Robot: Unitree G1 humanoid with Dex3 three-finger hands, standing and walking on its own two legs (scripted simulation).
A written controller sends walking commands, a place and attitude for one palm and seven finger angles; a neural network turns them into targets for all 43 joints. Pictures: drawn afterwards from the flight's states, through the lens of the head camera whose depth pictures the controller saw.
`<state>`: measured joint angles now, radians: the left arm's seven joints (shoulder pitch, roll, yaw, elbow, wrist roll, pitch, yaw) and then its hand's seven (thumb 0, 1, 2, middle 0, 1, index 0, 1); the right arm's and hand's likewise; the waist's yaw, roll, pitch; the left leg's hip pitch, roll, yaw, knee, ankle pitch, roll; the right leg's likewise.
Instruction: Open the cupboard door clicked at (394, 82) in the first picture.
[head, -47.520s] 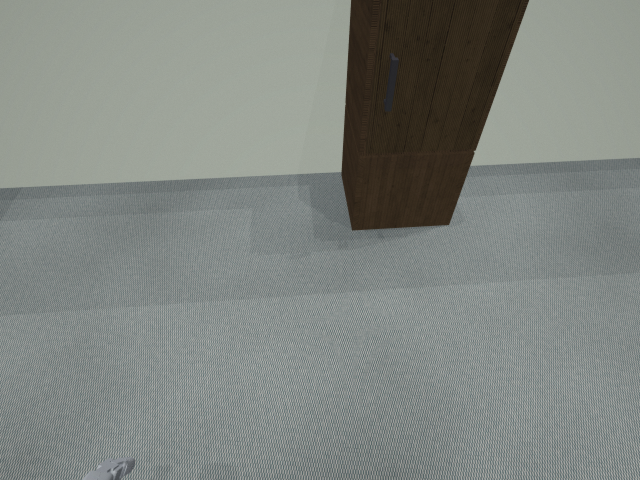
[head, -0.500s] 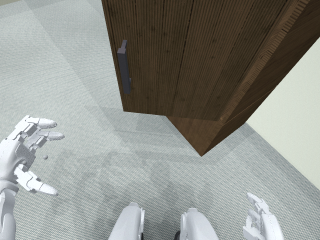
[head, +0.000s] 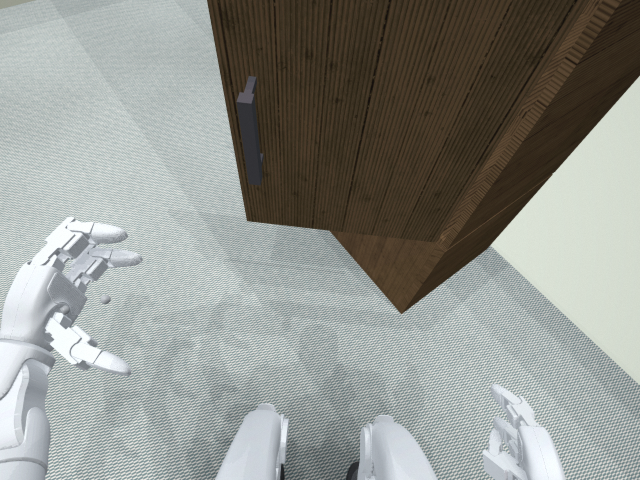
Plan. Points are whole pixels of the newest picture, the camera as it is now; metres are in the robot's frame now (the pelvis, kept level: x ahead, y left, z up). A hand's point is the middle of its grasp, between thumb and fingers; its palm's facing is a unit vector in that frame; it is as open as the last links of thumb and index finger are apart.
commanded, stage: move the hooked fingers beside the handle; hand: left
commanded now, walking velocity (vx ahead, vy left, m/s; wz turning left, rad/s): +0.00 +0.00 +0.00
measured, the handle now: (253, 134) +0.56 +0.14 +0.05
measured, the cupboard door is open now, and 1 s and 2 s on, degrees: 48 48 48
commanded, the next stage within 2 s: none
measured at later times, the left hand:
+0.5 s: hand (156, 238) +0.38 +0.23 +0.04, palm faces -0.04 -1.00 -0.03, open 14.0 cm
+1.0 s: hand (188, 197) +0.45 +0.21 +0.04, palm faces -0.03 -1.00 -0.03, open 14.0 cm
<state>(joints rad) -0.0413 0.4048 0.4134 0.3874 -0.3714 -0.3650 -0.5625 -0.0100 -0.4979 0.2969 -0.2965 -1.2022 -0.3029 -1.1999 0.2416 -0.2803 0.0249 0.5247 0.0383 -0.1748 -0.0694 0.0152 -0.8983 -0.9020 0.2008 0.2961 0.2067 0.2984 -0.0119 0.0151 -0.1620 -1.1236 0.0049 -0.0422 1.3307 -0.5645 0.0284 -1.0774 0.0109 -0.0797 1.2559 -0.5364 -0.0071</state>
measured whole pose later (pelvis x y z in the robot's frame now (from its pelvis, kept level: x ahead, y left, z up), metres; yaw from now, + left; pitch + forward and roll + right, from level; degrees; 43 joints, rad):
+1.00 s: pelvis +0.00 -0.01 +0.00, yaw -1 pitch +24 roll -3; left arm -0.61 0.44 0.39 0.91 -0.18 -0.42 -0.37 -0.01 -0.50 0.30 -0.30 -1.20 -0.30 -1.20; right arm 0.28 -0.27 0.03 0.60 0.02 -0.02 -0.04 0.01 -0.90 -0.90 0.20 0.30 0.21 0.30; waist -0.10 0.02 -0.15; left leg -1.18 0.02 -0.02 1.32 -0.56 0.02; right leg -1.15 0.02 -0.06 1.26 -0.53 -0.01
